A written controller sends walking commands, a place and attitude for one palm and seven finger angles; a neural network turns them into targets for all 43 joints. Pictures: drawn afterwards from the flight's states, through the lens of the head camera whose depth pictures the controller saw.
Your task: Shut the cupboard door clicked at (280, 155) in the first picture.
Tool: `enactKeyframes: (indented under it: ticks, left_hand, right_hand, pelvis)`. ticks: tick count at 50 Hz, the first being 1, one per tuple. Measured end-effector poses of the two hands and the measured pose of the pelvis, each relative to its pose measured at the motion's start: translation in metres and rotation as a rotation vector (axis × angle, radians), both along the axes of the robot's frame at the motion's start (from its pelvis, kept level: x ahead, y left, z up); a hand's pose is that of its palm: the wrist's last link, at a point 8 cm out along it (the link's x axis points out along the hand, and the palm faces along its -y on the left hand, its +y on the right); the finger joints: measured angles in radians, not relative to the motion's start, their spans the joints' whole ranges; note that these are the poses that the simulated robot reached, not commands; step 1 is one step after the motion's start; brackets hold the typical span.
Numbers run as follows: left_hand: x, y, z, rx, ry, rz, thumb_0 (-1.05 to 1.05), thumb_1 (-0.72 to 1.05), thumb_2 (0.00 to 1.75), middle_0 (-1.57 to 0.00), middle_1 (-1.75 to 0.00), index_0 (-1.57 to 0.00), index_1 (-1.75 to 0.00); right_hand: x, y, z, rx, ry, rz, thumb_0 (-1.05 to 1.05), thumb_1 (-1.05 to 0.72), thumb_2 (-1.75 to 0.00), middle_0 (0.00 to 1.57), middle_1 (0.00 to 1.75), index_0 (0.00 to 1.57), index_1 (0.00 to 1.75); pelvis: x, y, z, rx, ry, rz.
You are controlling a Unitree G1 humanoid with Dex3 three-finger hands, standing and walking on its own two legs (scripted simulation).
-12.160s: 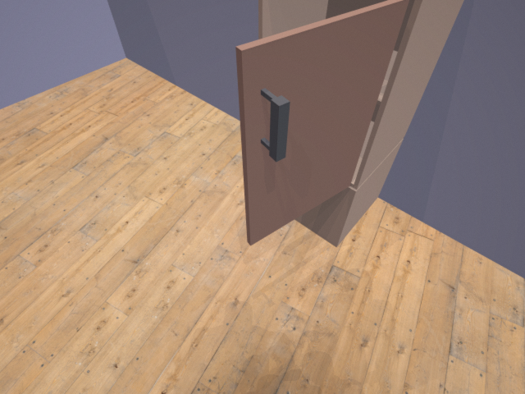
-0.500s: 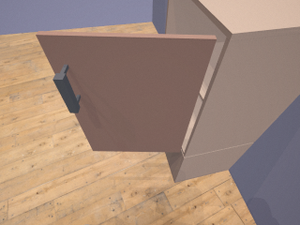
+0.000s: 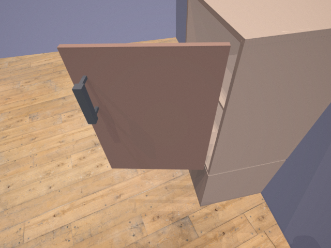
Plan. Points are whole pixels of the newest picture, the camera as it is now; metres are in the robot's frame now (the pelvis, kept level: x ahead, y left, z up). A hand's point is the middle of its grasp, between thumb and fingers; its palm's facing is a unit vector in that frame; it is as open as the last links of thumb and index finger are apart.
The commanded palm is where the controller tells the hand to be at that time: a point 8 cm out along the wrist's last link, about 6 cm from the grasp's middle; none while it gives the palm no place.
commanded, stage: come to a stop and stand still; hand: left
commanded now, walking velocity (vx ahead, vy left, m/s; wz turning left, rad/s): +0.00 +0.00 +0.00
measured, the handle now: (88, 100) +0.48 +0.26 +0.10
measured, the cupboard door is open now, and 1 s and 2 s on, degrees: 76 76 76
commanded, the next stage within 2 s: look again from close up in 0.66 s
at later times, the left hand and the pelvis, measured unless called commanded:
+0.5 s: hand out of the picture +0.05 +0.16 -0.17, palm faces +0.01 -0.98 -0.21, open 7.3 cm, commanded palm none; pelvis +0.03 -0.02 +0.00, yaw +1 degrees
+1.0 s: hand out of the picture +0.03 +0.14 -0.17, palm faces +0.04 -0.98 -0.18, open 7.3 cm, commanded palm none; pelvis +0.04 -0.02 +0.00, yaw +1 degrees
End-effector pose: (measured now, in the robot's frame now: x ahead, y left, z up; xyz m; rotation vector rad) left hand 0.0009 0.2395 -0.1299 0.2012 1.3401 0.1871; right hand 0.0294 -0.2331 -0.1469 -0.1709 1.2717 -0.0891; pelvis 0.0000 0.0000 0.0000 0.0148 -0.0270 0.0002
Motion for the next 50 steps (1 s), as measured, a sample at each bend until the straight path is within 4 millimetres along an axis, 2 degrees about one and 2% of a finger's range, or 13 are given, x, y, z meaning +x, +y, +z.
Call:
enactKeyframes:
  ticks: [8,15,20,28,38,50]
  left_hand:
    - [0.005,-0.014,-0.003,-0.025,0.027,-0.004,0.01,0.91,0.9,-0.2,-0.29,-0.2,-0.3]
    - [0.023,-0.028,-0.007,-0.045,0.022,-0.012,0.01,0.92,0.9,-0.2,-0.29,-0.2,-0.3]
    - [0.033,-0.031,-0.008,-0.043,0.015,-0.011,0.01,0.93,0.9,-0.2,-0.29,-0.2,-0.3]
    - [0.04,-0.034,-0.008,-0.038,0.013,0.001,0.01,0.94,0.9,-0.2,-0.29,-0.2,-0.3]
    - [0.034,-0.041,-0.01,-0.051,0.039,0.02,0.01,0.93,0.9,-0.2,-0.29,-0.2,-0.3]
    - [0.027,-0.047,-0.013,-0.07,0.061,0.033,0.01,0.93,0.9,-0.2,-0.29,-0.2,-0.3]
  right_hand:
    - [-0.03,-0.007,0.0,-0.006,0.116,-0.023,0.0,-0.91,-0.89,0.2,0.29,0.2,0.3]
    - [-0.04,-0.001,0.0,0.011,0.178,-0.041,0.0,-0.91,-0.89,0.2,0.29,0.2,0.3]
    - [-0.036,0.005,-0.001,0.028,0.188,-0.047,0.0,-0.91,-0.89,0.2,0.29,0.2,0.3]
    - [-0.017,0.01,-0.003,0.042,0.167,-0.043,0.0,-0.91,-0.89,0.2,0.29,0.2,0.3]
    - [0.001,0.003,-0.002,0.024,0.144,-0.036,0.0,-0.91,-0.89,0.2,0.29,0.2,0.3]
    - [0.001,-0.002,0.001,0.005,0.156,-0.039,0.0,-0.91,-0.89,0.2,0.29,0.2,0.3]
  pelvis:
    - [0.008,-0.007,0.002,0.0,0.007,0.004]
    - [0.017,-0.013,0.003,-0.002,0.009,0.006]
    - [0.025,-0.016,0.003,-0.004,0.007,0.008]
    - [0.033,-0.02,0.003,-0.006,0.007,0.01]
    - [0.039,-0.022,0.003,-0.009,0.009,0.01]
    - [0.043,-0.024,0.003,-0.011,0.007,0.012]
